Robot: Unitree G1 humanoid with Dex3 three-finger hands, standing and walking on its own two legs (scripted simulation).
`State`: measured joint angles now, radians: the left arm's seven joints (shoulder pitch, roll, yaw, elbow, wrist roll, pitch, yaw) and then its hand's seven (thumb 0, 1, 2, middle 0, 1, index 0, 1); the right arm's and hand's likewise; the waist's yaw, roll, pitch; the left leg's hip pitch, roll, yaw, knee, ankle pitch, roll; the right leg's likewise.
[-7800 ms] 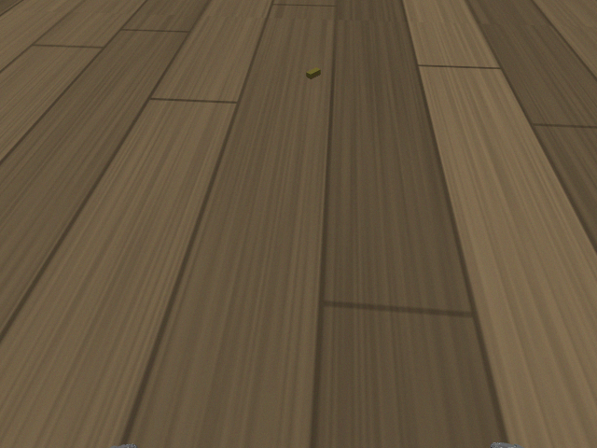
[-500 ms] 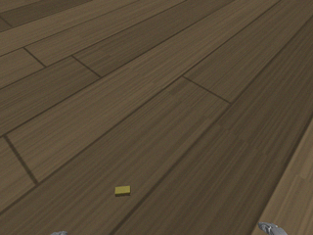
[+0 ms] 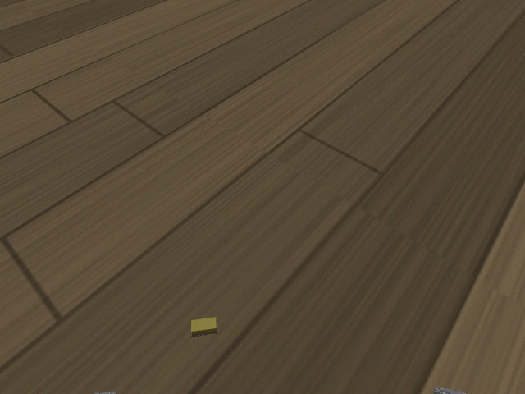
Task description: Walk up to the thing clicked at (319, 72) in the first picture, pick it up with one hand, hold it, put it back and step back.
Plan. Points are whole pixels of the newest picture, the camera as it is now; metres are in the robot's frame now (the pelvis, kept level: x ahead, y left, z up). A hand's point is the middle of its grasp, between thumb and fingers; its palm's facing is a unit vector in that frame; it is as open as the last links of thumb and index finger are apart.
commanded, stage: walk up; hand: left
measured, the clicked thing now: (204, 325) +0.43 +0.25 -0.77
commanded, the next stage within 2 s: stand in 0.32 s
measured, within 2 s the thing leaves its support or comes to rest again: neither
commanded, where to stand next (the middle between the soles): +0.05 +0.01 m, yaw +0 degrees
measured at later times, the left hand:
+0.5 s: hand out of the picture +0.10 +0.25 -0.16, palm faces -0.02 -0.95 -0.32, open 7.4 cm
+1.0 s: hand out of the picture +0.10 +0.25 -0.16, palm faces -0.01 -0.94 -0.34, open 7.4 cm
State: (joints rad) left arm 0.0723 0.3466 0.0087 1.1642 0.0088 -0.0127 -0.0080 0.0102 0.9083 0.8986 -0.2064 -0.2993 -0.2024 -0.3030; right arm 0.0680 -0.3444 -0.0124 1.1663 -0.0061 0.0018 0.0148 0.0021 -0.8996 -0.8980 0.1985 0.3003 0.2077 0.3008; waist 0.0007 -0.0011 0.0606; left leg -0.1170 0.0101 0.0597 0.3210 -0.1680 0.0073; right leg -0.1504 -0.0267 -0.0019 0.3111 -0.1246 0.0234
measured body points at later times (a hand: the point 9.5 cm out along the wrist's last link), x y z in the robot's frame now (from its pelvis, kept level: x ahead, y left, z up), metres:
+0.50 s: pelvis +0.01 +0.00 +0.00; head +0.03 +0.01 +0.45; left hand +0.10 +0.30 -0.14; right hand +0.10 -0.29 -0.13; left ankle +0.01 +0.11 -0.75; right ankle +0.03 -0.13 -0.75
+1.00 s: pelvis +0.02 +0.00 +0.00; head +0.03 +0.00 +0.45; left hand +0.10 +0.30 -0.13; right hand +0.11 -0.30 -0.13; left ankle +0.01 +0.11 -0.75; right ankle +0.03 -0.13 -0.75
